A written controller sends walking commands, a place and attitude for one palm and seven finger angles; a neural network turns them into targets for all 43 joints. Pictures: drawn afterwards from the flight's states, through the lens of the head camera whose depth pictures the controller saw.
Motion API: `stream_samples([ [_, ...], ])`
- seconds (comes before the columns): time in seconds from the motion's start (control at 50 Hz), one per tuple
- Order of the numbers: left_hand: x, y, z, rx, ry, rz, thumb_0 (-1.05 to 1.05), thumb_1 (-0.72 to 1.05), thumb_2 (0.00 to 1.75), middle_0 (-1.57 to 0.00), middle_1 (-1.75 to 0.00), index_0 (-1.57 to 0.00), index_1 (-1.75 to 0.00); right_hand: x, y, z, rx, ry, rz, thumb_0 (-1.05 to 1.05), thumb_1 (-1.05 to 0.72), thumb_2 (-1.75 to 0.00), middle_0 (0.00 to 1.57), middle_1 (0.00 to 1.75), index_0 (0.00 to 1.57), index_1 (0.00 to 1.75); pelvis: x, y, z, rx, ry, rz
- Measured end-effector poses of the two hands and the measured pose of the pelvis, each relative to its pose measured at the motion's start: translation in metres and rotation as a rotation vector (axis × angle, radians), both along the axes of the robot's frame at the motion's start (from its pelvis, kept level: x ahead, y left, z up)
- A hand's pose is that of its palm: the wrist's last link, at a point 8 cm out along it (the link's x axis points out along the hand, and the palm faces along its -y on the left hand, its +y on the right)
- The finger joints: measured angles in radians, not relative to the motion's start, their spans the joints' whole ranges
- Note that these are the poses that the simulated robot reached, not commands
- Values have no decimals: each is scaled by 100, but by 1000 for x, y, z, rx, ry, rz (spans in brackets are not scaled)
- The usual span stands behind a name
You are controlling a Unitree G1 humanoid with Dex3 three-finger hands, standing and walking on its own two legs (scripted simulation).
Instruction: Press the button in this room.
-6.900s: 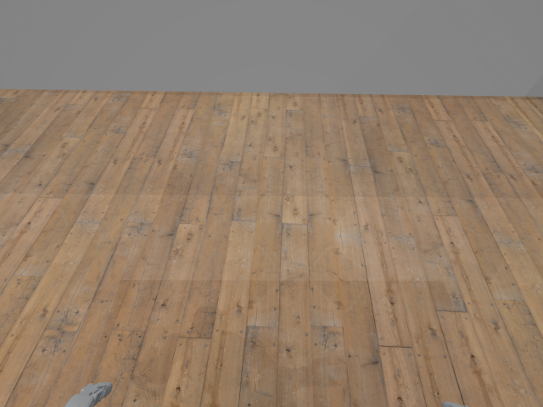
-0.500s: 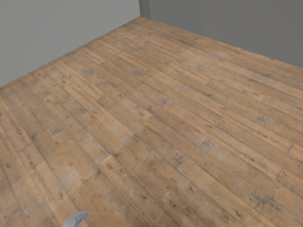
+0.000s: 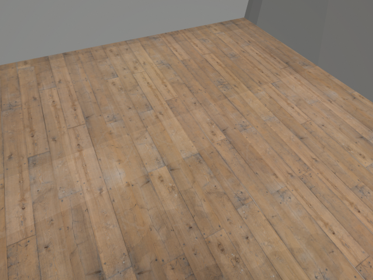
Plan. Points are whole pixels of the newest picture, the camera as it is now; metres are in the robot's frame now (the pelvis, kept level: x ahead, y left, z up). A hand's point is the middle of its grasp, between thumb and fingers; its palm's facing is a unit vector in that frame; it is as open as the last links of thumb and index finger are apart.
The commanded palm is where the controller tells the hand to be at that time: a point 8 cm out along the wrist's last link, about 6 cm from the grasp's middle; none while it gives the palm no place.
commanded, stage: turn or walk to find it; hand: left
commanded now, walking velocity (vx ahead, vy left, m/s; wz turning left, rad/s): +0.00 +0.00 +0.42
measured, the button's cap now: out of the picture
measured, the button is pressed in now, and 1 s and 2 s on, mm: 0 0 0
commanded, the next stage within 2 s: none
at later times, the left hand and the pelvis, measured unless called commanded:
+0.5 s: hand out of the picture +0.04 +0.19 -0.14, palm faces +0.19 -0.94 -0.28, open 7.4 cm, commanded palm none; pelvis -0.04 -0.03 +0.00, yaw +11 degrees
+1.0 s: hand out of the picture -0.15 +0.21 -0.18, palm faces +0.46 -0.86 -0.23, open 7.4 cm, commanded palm none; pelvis -0.08 +0.01 +0.01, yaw +24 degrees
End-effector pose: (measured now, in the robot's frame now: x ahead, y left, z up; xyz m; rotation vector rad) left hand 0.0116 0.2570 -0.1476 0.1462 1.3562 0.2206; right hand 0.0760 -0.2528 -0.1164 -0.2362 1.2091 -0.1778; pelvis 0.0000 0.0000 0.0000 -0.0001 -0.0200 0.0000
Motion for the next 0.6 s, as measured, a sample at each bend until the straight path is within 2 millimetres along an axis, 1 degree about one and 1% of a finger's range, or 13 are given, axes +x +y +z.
stream_samples([
  [0.04, -7, 9, 3, -1, 20, 16, 0, 91, 90, -20, -30, -20, -30, 6, 11, 7, -2, -26, 19, 1, -90, -90, 20, 30, 20, 30, -1, 5, 5, -13, 1, 11],
  [0.08, -9, 15, 8, -2, 11, 28, 0, 91, 90, -20, -30, -20, -30, 10, 21, 12, 0, -36, 38, 1, -90, -90, 20, 30, 20, 30, -3, 10, 10, -24, 1, 26],
  [0.16, -5, 22, 18, 4, -41, 43, 0, 91, 90, -20, -30, -19, -30, 12, 34, 14, 16, -42, 69, 1, -90, -90, 20, 30, 20, 30, -9, 15, 15, -29, 1, 54],
  [0.24, 3, 21, 25, 18, -91, 47, 0, 91, 90, -20, -30, -19, -30, 6, 37, 10, 35, -33, 80, 1, -90, -90, 20, 30, 20, 30, -15, 14, 16, -24, 3, 81],
  [0.34, 19, 9, 33, 37, -156, 42, 0, 91, 90, -20, -30, -19, -30, -14, 26, -2, 57, 12, 78, 1, -90, -90, 20, 30, 20, 30, -24, 4, 14, -13, 8, 120],
  [0.4, 25, -4, 38, 52, -199, 41, 0, 91, 90, -20, -30, -19, -30, -29, 13, -13, 71, 51, 79, 1, -90, -90, 20, 30, 20, 30, -30, -8, 10, -3, 14, 146],
  [0.44, 24, -14, 40, 69, -230, 44, 0, 91, 90, -20, -30, -20, -30, -36, 2, -23, 83, 74, 81, 1, -90, -90, 20, 30, 20, 30, -33, -18, 5, 11, 19, 164],
  [0.5, 12, -28, 45, 83, -244, 59, 0, 91, 90, -20, -30, -20, -30, -44, -12, -30, 88, 110, 94, 1, -90, -90, 20, 30, 20, 30, -39, -27, 5, 9, 9, 200],
  [0.6, -24, -41, 50, 81, -210, 129, 0, 91, 90, -21, -30, -20, -30, -47, -26, -25, 80, 145, 133, 1, -90, -90, 20, 30, 20, 30, -44, -34, 12, 22, -1, 255],
])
